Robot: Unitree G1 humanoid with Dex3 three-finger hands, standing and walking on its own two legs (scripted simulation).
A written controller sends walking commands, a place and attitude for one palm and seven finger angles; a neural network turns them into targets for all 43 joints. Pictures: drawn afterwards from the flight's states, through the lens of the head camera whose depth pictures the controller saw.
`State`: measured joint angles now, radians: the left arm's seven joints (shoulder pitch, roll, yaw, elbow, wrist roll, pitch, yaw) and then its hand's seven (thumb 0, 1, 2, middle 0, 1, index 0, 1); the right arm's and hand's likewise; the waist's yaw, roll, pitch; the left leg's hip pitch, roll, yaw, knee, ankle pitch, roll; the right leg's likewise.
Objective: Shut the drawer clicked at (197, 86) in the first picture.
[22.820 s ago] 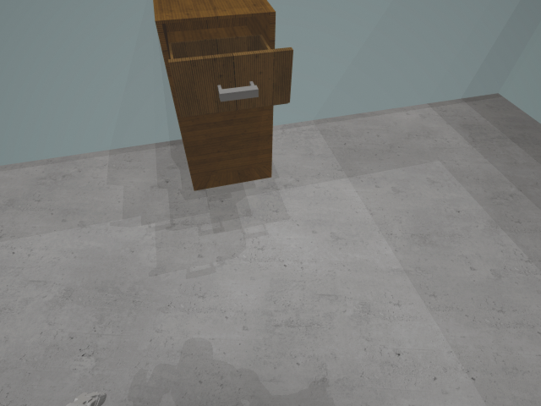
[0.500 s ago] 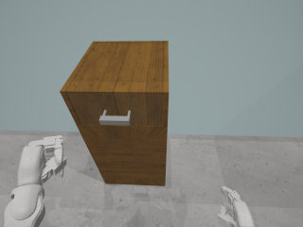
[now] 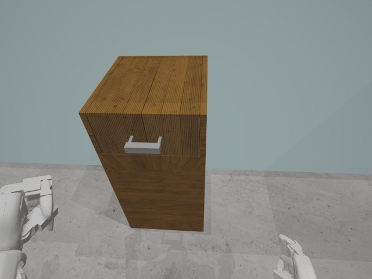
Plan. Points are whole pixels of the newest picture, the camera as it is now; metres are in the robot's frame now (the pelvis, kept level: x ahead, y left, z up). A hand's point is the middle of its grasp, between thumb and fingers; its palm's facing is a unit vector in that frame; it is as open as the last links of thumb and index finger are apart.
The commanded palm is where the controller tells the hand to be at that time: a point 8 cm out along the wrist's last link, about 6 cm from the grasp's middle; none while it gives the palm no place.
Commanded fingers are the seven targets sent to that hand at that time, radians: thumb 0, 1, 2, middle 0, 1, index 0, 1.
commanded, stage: step back with the hand held close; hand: left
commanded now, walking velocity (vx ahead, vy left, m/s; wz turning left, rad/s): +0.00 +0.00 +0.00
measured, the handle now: (144, 143) +0.54 +0.22 -0.05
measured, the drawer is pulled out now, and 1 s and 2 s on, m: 0.00 0.00 0.00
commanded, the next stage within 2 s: stop stepping back and stand still in 1.52 s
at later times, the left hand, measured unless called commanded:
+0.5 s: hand (31, 219) +0.16 +0.26 +0.16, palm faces +0.31 -0.81 -0.50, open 3.3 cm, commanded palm +0.09 +0.31 +0.18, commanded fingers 0.00 0.90 0.90 -1.40 -1.60 -1.40 -1.60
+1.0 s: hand out of the picture +0.10 +0.28 +0.16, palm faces +0.37 -0.77 -0.52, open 3.3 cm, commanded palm +0.03 +0.31 +0.18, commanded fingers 0.00 0.90 0.90 -1.40 -1.60 -1.40 -1.60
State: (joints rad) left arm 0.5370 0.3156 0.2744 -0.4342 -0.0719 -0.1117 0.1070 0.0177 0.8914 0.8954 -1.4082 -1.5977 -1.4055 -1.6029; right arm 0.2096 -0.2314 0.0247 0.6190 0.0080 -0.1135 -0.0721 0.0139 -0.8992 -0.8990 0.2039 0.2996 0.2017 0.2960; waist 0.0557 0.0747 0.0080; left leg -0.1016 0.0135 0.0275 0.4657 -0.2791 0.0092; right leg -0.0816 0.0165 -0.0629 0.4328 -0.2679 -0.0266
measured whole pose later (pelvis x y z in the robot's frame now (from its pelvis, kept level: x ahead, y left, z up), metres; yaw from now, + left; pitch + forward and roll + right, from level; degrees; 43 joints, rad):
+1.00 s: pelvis -0.09 +0.03 -0.01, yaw +2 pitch +2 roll -2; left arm 0.62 0.43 0.44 -0.61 -0.01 -0.28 0.14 0.02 0.89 0.89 -1.41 -1.60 -1.41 -1.60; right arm 0.21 -0.20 -0.01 0.57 -0.01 -0.10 -0.07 0.01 -0.90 -0.90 0.21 0.30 0.20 0.30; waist -0.02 -0.01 0.05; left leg -0.46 -0.02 0.00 0.60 -0.18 0.05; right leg -0.35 0.06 0.05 0.58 -0.25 0.01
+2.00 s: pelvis -0.27 +0.03 +0.00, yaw -4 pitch +0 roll -1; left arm 0.64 0.40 0.38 -0.58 -0.03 -0.22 0.14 0.02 0.89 0.90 -1.41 -1.60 -1.41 -1.60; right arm 0.27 -0.21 0.00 0.63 -0.01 -0.13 -0.08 0.01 -0.90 -0.90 0.20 0.30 0.20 0.30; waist -0.06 -0.04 -0.01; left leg -0.35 -0.03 0.01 0.44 -0.10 0.04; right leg -0.16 0.01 -0.01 0.48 -0.33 0.00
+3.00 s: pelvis -0.29 +0.03 +0.00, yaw -2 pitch -2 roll -1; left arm 0.37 0.23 0.01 1.11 0.01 0.02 0.01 0.01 0.91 0.89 -0.72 -0.88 -0.72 -0.91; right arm 0.30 -0.17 0.00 1.08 -0.02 0.04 -0.02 0.01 -0.90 -0.90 0.20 0.30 0.20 0.30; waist 0.01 -0.01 0.07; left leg -0.30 -0.02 -0.06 0.48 -0.14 0.01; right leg -0.13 0.02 -0.07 0.44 -0.28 -0.02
